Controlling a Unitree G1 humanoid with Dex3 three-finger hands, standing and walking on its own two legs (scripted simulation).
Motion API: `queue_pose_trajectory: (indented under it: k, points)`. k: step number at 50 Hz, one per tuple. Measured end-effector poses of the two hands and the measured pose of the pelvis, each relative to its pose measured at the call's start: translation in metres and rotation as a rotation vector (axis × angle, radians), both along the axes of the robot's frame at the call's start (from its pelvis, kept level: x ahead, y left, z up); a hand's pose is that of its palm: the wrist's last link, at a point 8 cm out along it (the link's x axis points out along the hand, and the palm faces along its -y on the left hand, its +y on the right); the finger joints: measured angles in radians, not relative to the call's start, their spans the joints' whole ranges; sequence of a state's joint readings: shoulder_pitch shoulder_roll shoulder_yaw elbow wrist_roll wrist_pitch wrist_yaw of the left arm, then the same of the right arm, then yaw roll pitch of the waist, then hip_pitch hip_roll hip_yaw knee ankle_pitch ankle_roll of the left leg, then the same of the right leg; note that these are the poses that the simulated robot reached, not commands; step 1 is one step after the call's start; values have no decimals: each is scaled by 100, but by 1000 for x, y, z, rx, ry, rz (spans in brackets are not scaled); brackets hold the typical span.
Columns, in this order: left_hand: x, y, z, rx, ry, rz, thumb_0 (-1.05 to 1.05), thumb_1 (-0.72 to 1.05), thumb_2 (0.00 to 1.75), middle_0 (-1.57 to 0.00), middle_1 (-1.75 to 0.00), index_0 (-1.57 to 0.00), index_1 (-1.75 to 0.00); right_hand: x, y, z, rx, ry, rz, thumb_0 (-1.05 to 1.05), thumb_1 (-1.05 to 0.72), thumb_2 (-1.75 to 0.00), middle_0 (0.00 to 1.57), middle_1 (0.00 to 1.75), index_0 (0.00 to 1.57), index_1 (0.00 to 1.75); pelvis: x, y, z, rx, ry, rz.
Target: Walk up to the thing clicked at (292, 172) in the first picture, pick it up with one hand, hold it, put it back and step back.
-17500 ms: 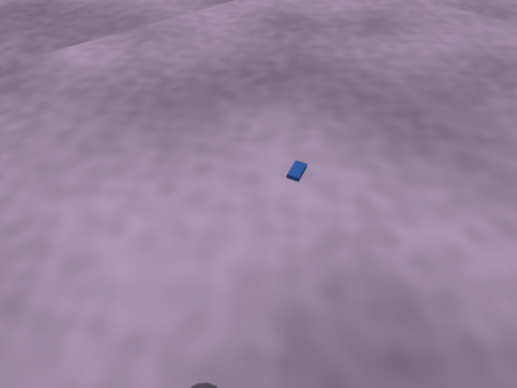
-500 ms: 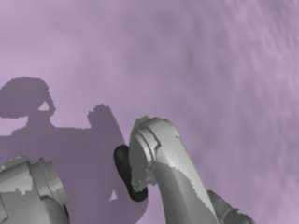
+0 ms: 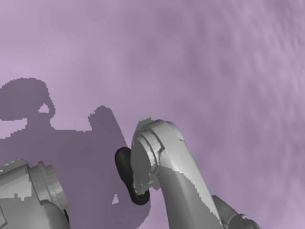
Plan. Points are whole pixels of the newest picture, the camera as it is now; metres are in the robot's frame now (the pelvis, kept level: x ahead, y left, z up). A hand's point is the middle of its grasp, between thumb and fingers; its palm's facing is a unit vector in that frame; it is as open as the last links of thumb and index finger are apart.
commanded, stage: rest palm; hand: left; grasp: from above
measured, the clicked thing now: out of the picture +0.45 +0.42 -0.29
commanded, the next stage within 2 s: close in 0.28 s
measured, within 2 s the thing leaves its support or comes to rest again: neither
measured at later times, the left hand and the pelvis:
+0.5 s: hand out of the picture +0.43 +0.41 -0.25, palm faces -0.44 -0.18 -0.88, open 13.8 cm; pelvis +0.00 +0.00 +0.00, yaw +0 degrees
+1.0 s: hand out of the picture +0.43 +0.40 -0.25, palm faces -0.43 -0.18 -0.88, open 13.2 cm; pelvis +0.00 +0.00 +0.00, yaw +0 degrees
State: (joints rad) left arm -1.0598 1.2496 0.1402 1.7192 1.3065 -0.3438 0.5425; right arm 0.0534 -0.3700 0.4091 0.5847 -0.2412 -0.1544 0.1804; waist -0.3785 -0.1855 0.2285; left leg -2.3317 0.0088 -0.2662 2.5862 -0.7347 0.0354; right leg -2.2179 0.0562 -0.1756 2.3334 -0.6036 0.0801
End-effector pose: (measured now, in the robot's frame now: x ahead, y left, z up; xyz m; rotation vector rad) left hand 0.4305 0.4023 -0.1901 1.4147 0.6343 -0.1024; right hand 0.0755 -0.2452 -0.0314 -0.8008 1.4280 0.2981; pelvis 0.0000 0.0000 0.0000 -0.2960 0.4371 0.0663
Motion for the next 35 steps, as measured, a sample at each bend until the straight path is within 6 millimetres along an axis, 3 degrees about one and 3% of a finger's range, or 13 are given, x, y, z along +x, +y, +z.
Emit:
queue_pose_trajectory:
  k: [35]
  points:
    - [3, 4, -1, -9, -1, -10, 0, -40, 91, -7, -110, -11, -106, 5, 5, 0, -3, 0, 4, 0, -89, -89, 20, 30, 20, 30, 1, 2, 1, -9, 6, -2]
